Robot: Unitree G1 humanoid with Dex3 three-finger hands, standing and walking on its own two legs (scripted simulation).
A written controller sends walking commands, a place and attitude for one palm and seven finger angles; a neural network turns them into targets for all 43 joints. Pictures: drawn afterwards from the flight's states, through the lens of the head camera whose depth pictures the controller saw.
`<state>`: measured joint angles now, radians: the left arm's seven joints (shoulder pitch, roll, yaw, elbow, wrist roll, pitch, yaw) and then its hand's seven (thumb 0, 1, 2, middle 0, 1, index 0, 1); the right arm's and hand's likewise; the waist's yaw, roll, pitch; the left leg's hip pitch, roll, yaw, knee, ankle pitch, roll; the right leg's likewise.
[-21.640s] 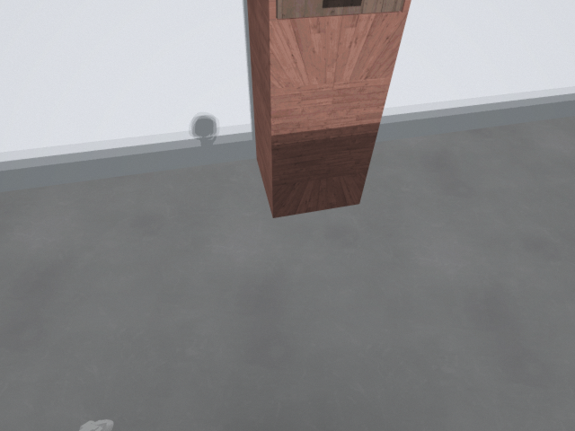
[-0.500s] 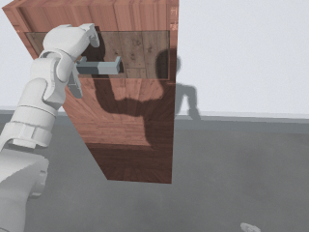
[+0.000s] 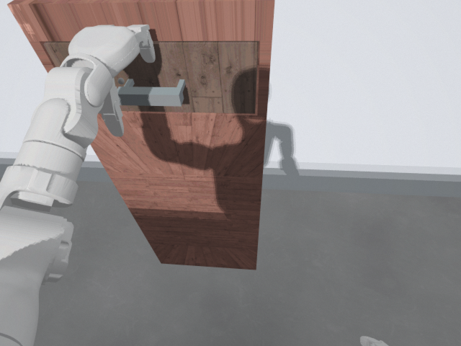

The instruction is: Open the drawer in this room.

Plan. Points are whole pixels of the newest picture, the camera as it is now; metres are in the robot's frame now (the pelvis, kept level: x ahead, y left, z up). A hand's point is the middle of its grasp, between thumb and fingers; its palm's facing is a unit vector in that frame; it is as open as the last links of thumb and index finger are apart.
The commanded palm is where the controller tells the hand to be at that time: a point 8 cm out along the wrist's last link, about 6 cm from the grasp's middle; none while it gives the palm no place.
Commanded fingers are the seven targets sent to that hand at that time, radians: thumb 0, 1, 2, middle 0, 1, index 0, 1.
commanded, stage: re-aim the fingers above the handle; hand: left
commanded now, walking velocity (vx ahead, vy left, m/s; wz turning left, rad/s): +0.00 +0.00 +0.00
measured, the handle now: (152, 90) +0.53 +0.17 +0.18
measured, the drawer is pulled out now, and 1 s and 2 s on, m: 0.00 0.00 0.00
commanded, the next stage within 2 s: lower the fingers behind the handle in 1.94 s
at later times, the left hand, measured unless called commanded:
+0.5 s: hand (122, 75) +0.48 +0.19 +0.24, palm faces +0.03 -0.01 -1.00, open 13.8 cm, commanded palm +0.45 +0.19 +0.30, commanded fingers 0.00 -0.50 0.30 -0.30 -1.20 -0.30 -1.20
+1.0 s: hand (109, 81) +0.47 +0.21 +0.24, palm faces +0.00 +0.01 -1.00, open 13.8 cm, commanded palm +0.44 +0.19 +0.30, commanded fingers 0.00 -0.50 0.30 -0.30 -1.20 -0.30 -1.20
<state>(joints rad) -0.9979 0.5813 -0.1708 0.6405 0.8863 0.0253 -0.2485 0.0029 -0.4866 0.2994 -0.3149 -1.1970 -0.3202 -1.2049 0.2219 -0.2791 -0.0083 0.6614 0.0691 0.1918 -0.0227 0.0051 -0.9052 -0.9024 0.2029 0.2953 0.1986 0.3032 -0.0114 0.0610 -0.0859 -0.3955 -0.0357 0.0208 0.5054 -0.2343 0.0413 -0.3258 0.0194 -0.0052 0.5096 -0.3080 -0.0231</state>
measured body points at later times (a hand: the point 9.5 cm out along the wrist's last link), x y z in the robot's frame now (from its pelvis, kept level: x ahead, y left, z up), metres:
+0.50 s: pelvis +0.00 +0.00 +0.00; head +0.02 -0.03 +0.45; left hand +0.47 +0.19 +0.29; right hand +0.11 -0.26 -0.13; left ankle +0.01 +0.09 -0.74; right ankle -0.04 -0.11 -0.74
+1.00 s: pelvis +0.01 -0.01 +0.00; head +0.03 -0.03 +0.45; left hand +0.46 +0.21 +0.29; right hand +0.13 -0.26 -0.13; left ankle +0.01 +0.09 -0.74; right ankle -0.04 -0.11 -0.74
